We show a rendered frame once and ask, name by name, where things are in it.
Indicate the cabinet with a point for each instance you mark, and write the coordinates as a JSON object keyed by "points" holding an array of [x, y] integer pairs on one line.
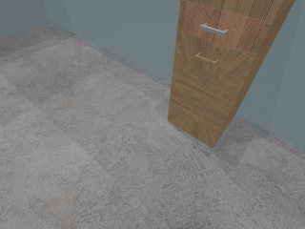
{"points": [[204, 98]]}

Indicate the handle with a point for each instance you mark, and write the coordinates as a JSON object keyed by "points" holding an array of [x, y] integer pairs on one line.
{"points": [[205, 27], [205, 60]]}

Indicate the drawer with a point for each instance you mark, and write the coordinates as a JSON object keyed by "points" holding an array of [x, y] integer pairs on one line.
{"points": [[243, 31]]}

